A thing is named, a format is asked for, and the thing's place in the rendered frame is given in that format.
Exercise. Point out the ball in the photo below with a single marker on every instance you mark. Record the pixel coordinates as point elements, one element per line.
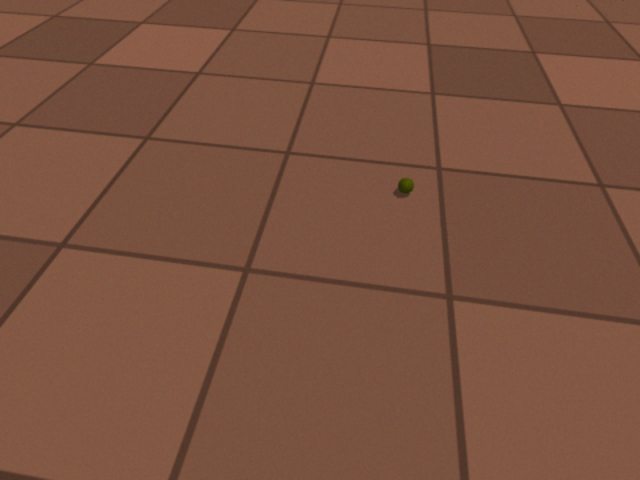
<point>406,185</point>

